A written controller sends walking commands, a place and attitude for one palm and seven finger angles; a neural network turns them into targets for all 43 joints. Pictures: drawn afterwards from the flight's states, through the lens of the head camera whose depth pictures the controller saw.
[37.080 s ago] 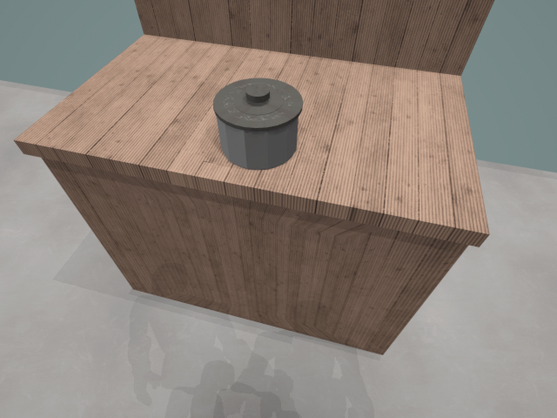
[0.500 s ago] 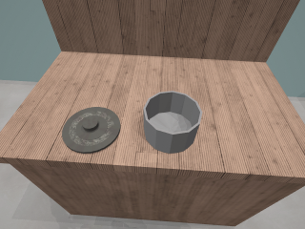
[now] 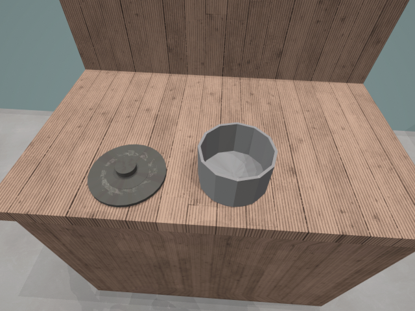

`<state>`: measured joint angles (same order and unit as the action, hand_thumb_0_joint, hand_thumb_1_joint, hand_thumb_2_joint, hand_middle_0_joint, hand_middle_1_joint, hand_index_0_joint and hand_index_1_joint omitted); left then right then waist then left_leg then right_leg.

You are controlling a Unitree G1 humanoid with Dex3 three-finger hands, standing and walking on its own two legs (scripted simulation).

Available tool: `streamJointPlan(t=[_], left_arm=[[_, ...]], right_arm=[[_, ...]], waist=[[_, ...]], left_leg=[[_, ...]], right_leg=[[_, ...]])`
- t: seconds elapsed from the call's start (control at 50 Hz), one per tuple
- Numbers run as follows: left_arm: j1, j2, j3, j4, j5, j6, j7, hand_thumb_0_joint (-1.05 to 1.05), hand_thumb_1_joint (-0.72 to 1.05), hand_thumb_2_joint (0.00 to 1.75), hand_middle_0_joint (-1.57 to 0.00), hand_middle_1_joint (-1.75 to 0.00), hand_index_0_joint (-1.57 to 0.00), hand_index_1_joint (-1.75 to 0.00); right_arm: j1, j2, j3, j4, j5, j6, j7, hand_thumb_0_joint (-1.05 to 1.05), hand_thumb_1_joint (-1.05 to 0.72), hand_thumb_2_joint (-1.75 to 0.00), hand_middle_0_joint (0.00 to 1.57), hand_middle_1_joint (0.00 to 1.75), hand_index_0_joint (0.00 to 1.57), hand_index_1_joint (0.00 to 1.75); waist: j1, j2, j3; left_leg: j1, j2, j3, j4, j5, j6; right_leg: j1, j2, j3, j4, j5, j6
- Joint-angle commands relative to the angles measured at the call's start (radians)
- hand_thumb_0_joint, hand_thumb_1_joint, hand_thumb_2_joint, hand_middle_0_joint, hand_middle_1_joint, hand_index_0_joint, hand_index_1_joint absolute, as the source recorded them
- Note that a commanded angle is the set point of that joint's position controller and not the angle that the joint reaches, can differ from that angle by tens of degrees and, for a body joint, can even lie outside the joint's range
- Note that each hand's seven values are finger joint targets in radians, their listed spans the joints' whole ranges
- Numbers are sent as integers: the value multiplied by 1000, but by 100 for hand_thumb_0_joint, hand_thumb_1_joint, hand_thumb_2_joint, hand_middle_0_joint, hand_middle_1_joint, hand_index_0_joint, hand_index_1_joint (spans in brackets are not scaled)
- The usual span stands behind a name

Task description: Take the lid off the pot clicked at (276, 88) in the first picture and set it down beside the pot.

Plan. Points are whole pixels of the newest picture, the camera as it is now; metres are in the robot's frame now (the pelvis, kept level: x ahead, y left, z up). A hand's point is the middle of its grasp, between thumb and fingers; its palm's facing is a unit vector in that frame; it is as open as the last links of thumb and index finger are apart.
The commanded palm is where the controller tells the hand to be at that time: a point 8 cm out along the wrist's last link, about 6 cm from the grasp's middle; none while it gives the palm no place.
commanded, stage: look to check the result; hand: left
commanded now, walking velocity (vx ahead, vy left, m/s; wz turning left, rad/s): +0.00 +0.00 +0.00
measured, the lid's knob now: (126, 167) +0.41 +0.20 +0.03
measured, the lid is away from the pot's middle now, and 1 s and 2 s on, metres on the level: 0.25 0.25 0.25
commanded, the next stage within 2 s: stand and wait in 0.24 s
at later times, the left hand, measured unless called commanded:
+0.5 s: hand out of the picture -0.01 +0.16 -0.18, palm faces +0.03 -0.98 -0.17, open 7.4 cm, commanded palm none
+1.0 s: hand out of the picture -0.01 +0.16 -0.18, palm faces +0.04 -0.98 -0.18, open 7.3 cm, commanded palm none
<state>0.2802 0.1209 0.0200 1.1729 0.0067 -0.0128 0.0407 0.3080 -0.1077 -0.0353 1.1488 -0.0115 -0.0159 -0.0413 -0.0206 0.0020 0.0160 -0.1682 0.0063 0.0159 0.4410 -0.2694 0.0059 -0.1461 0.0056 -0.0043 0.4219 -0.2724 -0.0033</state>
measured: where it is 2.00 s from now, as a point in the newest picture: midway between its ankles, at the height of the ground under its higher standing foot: outside the picture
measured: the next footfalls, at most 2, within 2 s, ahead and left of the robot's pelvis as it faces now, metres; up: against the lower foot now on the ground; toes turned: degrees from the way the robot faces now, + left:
none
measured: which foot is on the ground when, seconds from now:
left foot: down 0.00-1.00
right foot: down 0.00-1.00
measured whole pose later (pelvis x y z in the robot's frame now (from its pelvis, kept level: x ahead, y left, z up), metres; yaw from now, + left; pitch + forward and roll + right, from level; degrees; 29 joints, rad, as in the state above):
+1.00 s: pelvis +0.00 +0.00 +0.00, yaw +0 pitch +0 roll +0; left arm 0.29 0.11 0.01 1.17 0.01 -0.01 0.04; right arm 0.32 -0.12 -0.03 1.15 -0.01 -0.02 -0.04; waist -0.02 0.01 0.01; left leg -0.17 0.01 0.01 0.43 -0.26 0.01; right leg -0.15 0.00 -0.01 0.41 -0.26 0.00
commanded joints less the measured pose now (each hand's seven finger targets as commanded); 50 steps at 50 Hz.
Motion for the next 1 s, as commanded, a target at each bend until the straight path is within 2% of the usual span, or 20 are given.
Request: streamJointPlan(t=[0.0, 0.08, 0.1, 0.16, 0.2, 0.26, 0.3, 0.38, 0.4, 0.48, 0.5, 0.54, 0.6, 0.68, 0.7, 0.76, 0.8, 0.86, 0.9, 0.98], left_arm=[[63, 86, 10, -20, 4, -9, 0, 0, 90, 90, -20, -30, -20, -30], [65, 81, 9, -17, 1, -11, 1, 0, 90, 90, -20, -30, -20, -30], [66, 88, 9, -19, 4, -11, -1, 0, 90, 90, -20, -30, -20, -30], [66, 80, 8, -18, 2, -11, 1, 0, 90, 90, -20, -30, -20, -30], [67, 87, 7, -18, 5, -10, -1, 0, 90, 90, -20, -30, -20, -30], [67, 81, 7, -16, 2, -11, 0, 0, 90, 90, -20, -30, -20, -30], [67, 85, 8, -22, 5, -10, -1, 0, 90, 90, -20, -30, -20, -30], [67, 83, 7, -17, 2, -11, 0, 0, 90, 90, -20, -30, -20, -30], [67, 89, 7, -20, 4, -11, -1, 0, 90, 90, -20, -30, -20, -30], [70, 81, 8, -20, 2, -12, 1, 0, 90, 90, -20, -30, -20, -30], [66, 86, 8, -23, 4, -10, -1, 0, 90, 90, -20, -30, -20, -30], [68, 82, 8, -21, 3, -10, 0, 0, 90, 90, -20, -30, -20, -30], [71, 85, 7, -22, 4, -9, -1, 0, 90, 90, -20, -30, -20, -30], [70, 80, 6, -19, 3, -10, 1, 0, 90, 90, -20, -30, -20, -30], [72, 86, 6, -23, 4, -9, 0, 0, 90, 90, -20, -30, -20, -30], [70, 79, 7, -22, 3, -10, 1, 0, 90, 90, -20, -30, -20, -30], [69, 84, 7, -25, 4, -9, 0, 0, 90, 90, -20, -30, -20, -30], [75, 80, 7, -23, 3, -12, 2, 0, 90, 90, -20, -30, -20, -30], [77, 85, 7, -27, 3, -12, 1, 0, 90, 90, -20, -30, -20, -30], [77, 79, 6, -26, 3, -12, 3, 0, 90, 90, -20, -30, -20, -30]], right_arm=[[81, -90, -19, -13, 2, -11, -8, 0, -90, -90, 20, 30, 20, 30], [71, -92, -19, -14, 1, -9, -10, 0, -90, -90, 20, 30, 20, 30], [80, -92, -18, -13, 3, -11, -8, 0, -90, -90, 20, 30, 20, 30], [72, -95, -18, -15, 1, -8, -10, 0, -90, -90, 20, 30, 20, 30], [79, -95, -18, -14, 2, -10, -7, 0, -90, -90, 20, 30, 20, 30], [71, -97, -19, -16, 2, -10, -9, 0, -90, -90, 20, 30, 20, 30], [81, -97, -17, -15, 3, -11, -8, 0, -90, -90, 20, 30, 20, 30], [75, -99, -17, -17, 3, -11, -9, 0, -90, -90, 20, 30, 20, 30], [83, -98, -17, -17, 4, -12, -7, 0, -90, -90, 20, 30, 20, 30], [77, -100, -16, -17, 2, -12, -9, 0, -90, -90, 20, 30, 20, 30], [85, -96, -16, -16, 4, -13, -8, 0, -90, -90, 20, 30, 20, 30], [76, -101, -16, -17, 3, -13, -8, 0, -90, -90, 20, 30, 20, 30], [85, -97, -14, -17, 5, -13, -8, 0, -90, -90, 20, 30, 20, 30], [84, -99, -14, -16, 4, -10, -8, 0, -90, -90, 20, 30, 20, 30], [89, -98, -14, -18, 4, -10, -6, 0, -90, -90, 20, 30, 20, 30], [89, -101, -13, -16, 4, -11, -7, 0, -90, -90, 20, 30, 20, 30], [96, -98, -13, -16, 5, -12, -7, 0, -90, -90, 20, 30, 20, 30], [94, -99, -11, -17, 5, -14, -7, 0, -90, -90, 20, 30, 20, 30], [99, -95, -12, -16, 7, -14, -7, 0, -90, -90, 20, 30, 20, 30], [101, -96, -9, -13, 6, -12, -7, 0, -90, -90, 20, 30, 20, 30]], waist=[[5, -8, 46], [4, 22, 54], [4, -9, 40], [3, 18, 63], [3, -9, 56], [3, 22, 58], [4, -2, 54], [3, 11, 56], [4, -26, 46], [3, 25, 45], [3, -9, 50], [4, 19, 51], [4, -7, 45], [3, 13, 65], [4, -28, 59], [2, 11, 61], [3, -19, 49], [2, 12, 39], [3, -16, 30], [0, 24, 53]], left_leg=[[1, 98, -80, -67, 205, 39], [9, 91, -81, -70, 213, 38], [3, 96, -81, -67, 195, 39], [2, 92, -81, -70, 194, 38], [-7, 97, -82, -74, 167, 39], [2, 92, -82, -73, 190, 40], [-10, 98, -83, -76, 173, 41], [-2, 92, -87, -76, 202, 42], [-5, 97, -87, -74, 187, 43], [12, 93, -86, -78, 207, 44], [-3, 99, -87, -77, 185, 44], [5, 95, -85, -79, 200, 44], [-1, 99, -87, -81, 191, 46], [-9, 91, -90, -85, 177, 45], [-14, 95, -90, -83, 157, 46], [-9, 91, -89, -83, 175, 45], [-13, 96, -91, -84, 171, 48], [6, 91, -89, -72, 217, 47], [6, 94, -87, -70, 217, 47], [0, 90, -90, -74, 216, 46]], right_leg=[[-40, -92, 63, -71, 197, -22], [-54, -91, 70, -69, 198, -24], [-39, -93, 67, -74, 193, -23], [-60, -91, 70, -74, 189, -25], [-51, -91, 68, -78, 173, -23], [-60, -93, 70, -74, 186, -24], [-46, -90, 67, -76, 182, -22], [-54, -91, 66, -70, 193, -23], [-42, -91, 64, -75, 189, -21], [-54, -90, 69, -70, 195, -24], [-48, -88, 65, -74, 190, -22], [-57, -92, 67, -69, 196, -23], [-46, -90, 63, -73, 194, -22], [-60, -91, 69, -77, 176, -23], [-51, -89, 67, -81, 172, -22], [-60, -91, 69, -75, 176, -23], [-46, -88, 63, -77, 179, -22], [-48, -94, 69, -71, 209, -23], [-38, -95, 63, -76, 218, -22], [-52, -94, 68, -78, 205, -24]])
